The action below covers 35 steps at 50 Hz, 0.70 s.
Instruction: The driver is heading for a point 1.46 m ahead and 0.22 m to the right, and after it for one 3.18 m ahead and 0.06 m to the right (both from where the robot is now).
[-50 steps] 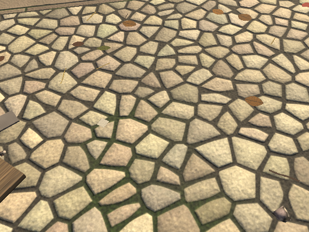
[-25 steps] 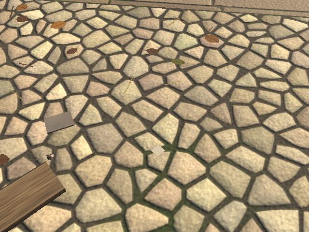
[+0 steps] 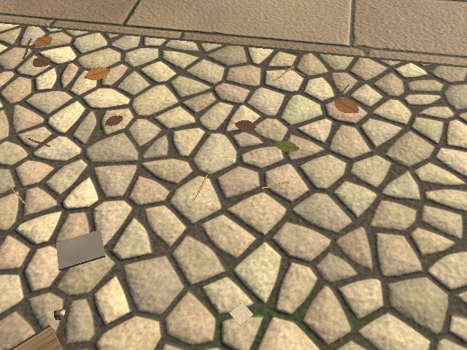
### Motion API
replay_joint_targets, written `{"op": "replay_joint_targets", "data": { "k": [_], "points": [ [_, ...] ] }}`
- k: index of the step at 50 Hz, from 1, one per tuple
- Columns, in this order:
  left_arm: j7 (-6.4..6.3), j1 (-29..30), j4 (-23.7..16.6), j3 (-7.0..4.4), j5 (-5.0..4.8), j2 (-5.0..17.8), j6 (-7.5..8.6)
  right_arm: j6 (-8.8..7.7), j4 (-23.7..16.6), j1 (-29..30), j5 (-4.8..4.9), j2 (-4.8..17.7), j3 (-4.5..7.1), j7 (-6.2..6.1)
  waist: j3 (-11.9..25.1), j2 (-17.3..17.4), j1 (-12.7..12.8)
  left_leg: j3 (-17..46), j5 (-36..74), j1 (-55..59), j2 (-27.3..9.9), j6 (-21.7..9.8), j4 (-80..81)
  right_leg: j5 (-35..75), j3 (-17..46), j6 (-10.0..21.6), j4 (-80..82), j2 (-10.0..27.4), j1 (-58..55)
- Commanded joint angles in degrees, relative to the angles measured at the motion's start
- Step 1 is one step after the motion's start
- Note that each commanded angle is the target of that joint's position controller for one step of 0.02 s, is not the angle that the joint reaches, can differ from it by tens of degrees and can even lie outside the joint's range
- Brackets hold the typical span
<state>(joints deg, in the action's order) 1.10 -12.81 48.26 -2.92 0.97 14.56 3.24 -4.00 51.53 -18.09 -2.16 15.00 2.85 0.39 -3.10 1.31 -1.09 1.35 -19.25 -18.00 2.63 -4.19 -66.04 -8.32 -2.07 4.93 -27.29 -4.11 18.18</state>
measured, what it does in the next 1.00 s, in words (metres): walks ahead, turning right: left foot, then right foot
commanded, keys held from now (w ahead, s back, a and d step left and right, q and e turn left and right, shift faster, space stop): w+e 0.50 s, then w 0.30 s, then w+q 0.20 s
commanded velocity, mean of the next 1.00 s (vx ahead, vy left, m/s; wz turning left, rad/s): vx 0.50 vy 0.00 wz -0.29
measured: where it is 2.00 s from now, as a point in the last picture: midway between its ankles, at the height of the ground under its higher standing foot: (285, 201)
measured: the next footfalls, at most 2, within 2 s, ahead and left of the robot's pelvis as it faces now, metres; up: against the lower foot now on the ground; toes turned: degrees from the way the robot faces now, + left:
left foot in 0.40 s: +0.37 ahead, +0.10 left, +0.00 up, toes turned -14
right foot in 0.90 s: +0.53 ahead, -0.19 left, +0.00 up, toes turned -24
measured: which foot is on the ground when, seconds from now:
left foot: up 0.00-0.38, down 0.40-0.92, up 0.94-1.00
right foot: down 0.00-0.40, up 0.42-0.88, down 0.90-1.00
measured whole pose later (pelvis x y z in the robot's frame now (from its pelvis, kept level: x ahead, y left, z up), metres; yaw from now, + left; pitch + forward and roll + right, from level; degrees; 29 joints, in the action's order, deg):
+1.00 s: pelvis +0.47 -0.09 +0.00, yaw -19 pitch +1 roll +1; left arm 0.7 -6.6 43.3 -1.2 2.3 12.6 3.5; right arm -2.8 53.4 -24.2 -0.1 13.0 2.2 0.5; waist -2.1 0.6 -3.2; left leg -0.5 -22.9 -16.2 -1.1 -3.6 -59.2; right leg -11.4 -5.6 3.8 -30.0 0.0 19.6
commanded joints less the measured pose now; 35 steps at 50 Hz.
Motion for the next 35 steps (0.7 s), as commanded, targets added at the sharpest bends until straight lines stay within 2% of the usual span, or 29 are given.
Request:
{"op": "replay_joint_targets", "data": {
  "k": [1, 2, 4, 7, 10, 14, 16, 18, 19, 20, 21, 22, 23, 24, 26, 27, 28, 30, 33, 35],
  "points": [
    [-0.13, -4.7, -0.4, -1.18, -0.62, 5.5, 1.23, 0.13, -4.4, -1.3, -0.78, 3.8, 0.39, 0.62, 3.0, -5.1, -0.5, 1.8, 2.5, -11.9, -5.4, 2.1, 1.9, 11.2, 21.6, 9.6, 14.7, 14.6, -10.7],
    [-0.22, -5.9, 0.2, -1.39, -0.87, 6.0, 1.5, 0.47, -4.8, -0.8, -0.82, 3.6, 0.23, 0.69, 3.2, -5.1, -0.6, 1.3, 2.1, -12.1, -5.5, 3.0, 3.4, 13.8, 20.4, 10.0, 15.0, 14.0, -10.4],
    [-0.5, -7.4, 0.6, -1.81, -1.02, 7.2, 1.47, 0.98, -6.0, 2.4, -0.77, 3.2, -0.07, 0.82, 2.6, -4.9, -0.2, 0.0, 3.5, -13.8, -6.0, 4.6, 7.6, 11.8, 18.7, 10.3, 16.5, 12.9, -8.9],
    [-0.64, -10.2, 1.0, -2.08, -1.11, 7.5, 0.98, 1.27, -9.3, 11.1, -0.52, 2.8, -0.56, 0.95, 0.3, -4.9, 1.8, -1.0, 10.0, -16.8, -6.5, 6.5, 16.7, 8.9, 18.3, 9.5, 18.2, 11.5, -8.0],
    [-0.66, -13.1, 1.2, -2.48, -1.03, 7.9, 0.73, 1.15, -11.4, 17.0, -0.05, 2.3, -1.06, 1.1, 0.6, -5.3, 4.1, -1.0, 15.7, -16.5, -5.6, 7.1, 24.1, 9.8, 18.6, 8.0, 16.8, 10.7, -9.9],
    [-1.05, -15.4, 0.9, -2.82, -0.31, 8.5, 0.3, 0.54, -13.9, 22.3, 0.61, 2.7, -1.37, 0.96, 1.2, -5.8, 5.8, -0.7, 15.7, -15.0, -3.7, 6.8, 29.9, 16.1, 20.7, 7.4, 12.2, 11.4, -13.7],
    [-1.43, -13.9, -0.1, -3.17, -0.01, 9.2, 0.13, 0.02, -14.3, 21.0, 0.8, 3.7, -1.15, 0.77, 1.7, -6.4, 4.4, 0.3, 13.1, -10.3, -3.0, 5.9, 33.6, 17.7, 22.6, 6.0, 9.4, 11.9, -13.7],
    [-1.48, -10.7, -1.4, -3.6, -0.01, 10.4, 0.13, -0.66, -12.5, 14.1, 0.93, 5.4, -0.45, 0.17, 3.8, -6.3, 0.9, -0.1, 10.0, 1.1, -1.2, 4.5, 38.3, 19.8, 23.7, 4.1, 4.0, 11.0, -10.7],
    [-1.12, -10.1, -1.7, -3.49, -0.43, 9.9, 0.45, -1.4, -10.9, 7.8, 0.5, 7.2, 0.29, -0.51, 7.0, -3.3, -2.1, 0.9, 10.6, 10.8, -2.5, 3.0, 41.9, 19.5, 21.7, 2.7, -4.3, 7.7, -8.0],
    [-0.71, -9.7, -3.4, -2.57, -1.22, 6.5, 0.96, -1.95, -10.4, -0.7, -0.83, 11.5, 1.38, -1.53, 14.7, 3.4, -5.4, 12.0, 0.9, 22.8, -14.3, -0.1, 44.3, 9.8, 16.7, 1.0, -18.9, 4.0, -2.2],
    [-0.85, -15.2, -5.2, -1.58, -2.84, 1.9, 0.72, -1.0, -10.7, -2.1, -1.6, 16.4, 2.5, -1.93, 19.2, 15.4, -2.8, 34.9, -6.3, 34.2, -27.9, -5.6, 49.9, -22.5, 8.9, -0.6, -32.6, -4.2, 14.4],
    [-1.36, -16.2, -4.0, -2.11, -0.87, 6.5, -0.34, -0.12, -10.5, -0.1, -0.78, 13.2, 2.41, -1.66, 15.7, 10.5, -0.8, 40.7, -12.7, 29.0, -28.5, -7.5, 50.8, -22.6, 7.6, -0.1, -40.0, 0.6, 19.9],
    [-0.96, -12.6, -3.4, -2.36, 0.04, 7.2, -0.8, -0.02, -11.5, 3.2, -0.27, 7.5, 1.09, -1.35, 8.7, 3.1, -0.5, 32.6, -11.7, 22.1, -25.2, -6.4, 51.6, -17.0, 8.0, -0.1, -41.4, 3.1, 20.0],
    [-0.31, -9.6, -3.9, -2.18, 0.23, 6.1, -0.92, -0.23, -11.3, 5.2, -0.06, 5.1, 0.42, -1.08, 4.6, 1.1, 0.0, 23.9, -3.5, 16.6, -22.0, -5.3, 53.0, -13.2, 7.5, -0.7, -39.8, 4.7, 18.8],
    [0.82, -7.9, -4.1, -2.14, 1.28, 5.1, -1.93, -0.96, -10.0, 4.5, 0.18, 3.6, -0.1, -1.1, 2.3, 4.2, 1.0, 12.8, 8.8, 12.1, -16.8, -2.7, 54.9, -10.3, 6.7, -1.6, -37.5, 6.4, 16.3],
    [1.17, -8.7, -4.4, -2.01, 1.34, 4.6, -2.35, -1.59, -9.3, 3.3, 0.4, 4.5, 0.09, -0.88, 3.5, 6.3, 1.6, 11.1, 14.2, 11.8, -16.9, -3.4, 54.6, -9.5, 6.4, -2.0, -37.4, 6.0, 15.4],
    [1.34, -7.9, -4.7, -1.91, 1.33, 4.5, -2.58, -2.17, -8.6, 2.0, 0.69, 4.4, 0.19, -0.56, 3.9, 5.4, 1.6, 9.7, 18.8, 12.2, -16.7, -4.0, 54.7, -8.8, 6.7, -2.2, -37.3, 5.9, 15.7],
    [1.65, -5.4, -5.3, -1.68, 1.35, 4.0, -2.73, -2.84, -7.4, 0.5, 0.97, 5.0, 0.45, -0.18, 3.6, 4.3, 1.8, 7.1, 21.1, 13.0, -16.8, -5.1, 56.0, -6.4, 7.2, -2.8, -35.7, 5.6, 18.0],
    [1.98, 1.0, -7.3, -1.14, 1.48, 3.6, -2.57, -2.78, -5.6, -1.8, 1.08, 5.3, 0.56, -0.01, 1.4, 3.6, 0.8, 3.1, 23.4, 14.1, -16.2, -5.7, 57.7, -1.8, 6.8, -3.7, -28.7, 5.8, 21.5],
    [2.25, 5.3, -8.6, -0.41, 1.39, 2.8, -2.34, -2.54, -4.6, -2.7, 1.23, 5.4, 0.58, 0.18, 0.7, 3.7, 0.2, 0.1, 24.5, 13.7, -15.0, -5.3, 58.0, 1.7, 4.6, -4.1, -21.6, 5.9, 19.9]
  ]
}}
